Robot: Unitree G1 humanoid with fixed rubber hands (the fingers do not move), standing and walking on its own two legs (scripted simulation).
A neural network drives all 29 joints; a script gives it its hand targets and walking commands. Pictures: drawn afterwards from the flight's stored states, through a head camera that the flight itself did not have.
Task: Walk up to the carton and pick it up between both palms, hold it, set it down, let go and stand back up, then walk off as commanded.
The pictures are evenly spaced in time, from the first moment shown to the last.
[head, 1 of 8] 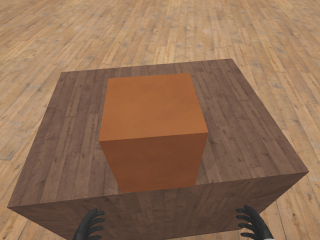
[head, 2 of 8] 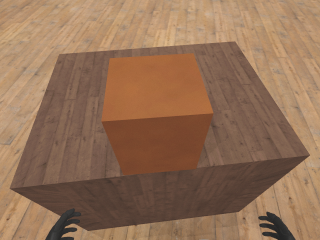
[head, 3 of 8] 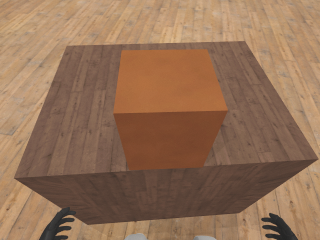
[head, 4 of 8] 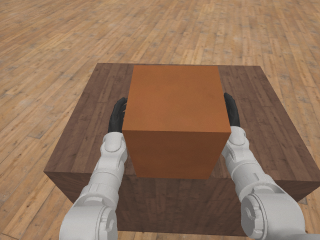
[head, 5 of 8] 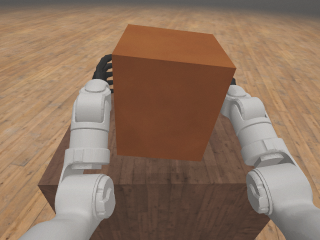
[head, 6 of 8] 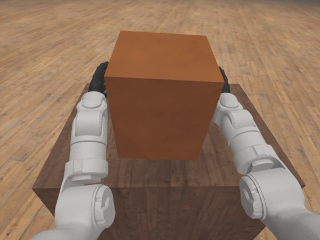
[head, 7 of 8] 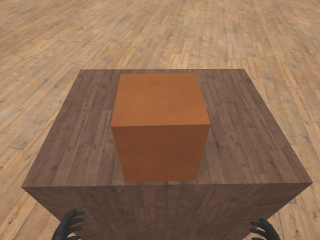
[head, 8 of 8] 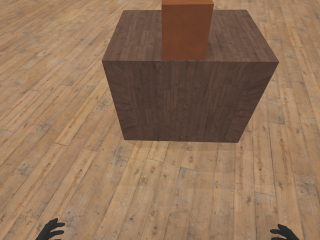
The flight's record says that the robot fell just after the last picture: no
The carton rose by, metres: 0.21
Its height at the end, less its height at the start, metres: +0.00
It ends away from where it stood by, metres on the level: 0.02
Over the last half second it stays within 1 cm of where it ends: yes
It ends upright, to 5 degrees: yes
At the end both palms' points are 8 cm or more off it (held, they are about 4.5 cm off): yes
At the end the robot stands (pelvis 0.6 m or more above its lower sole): yes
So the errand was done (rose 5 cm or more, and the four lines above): yes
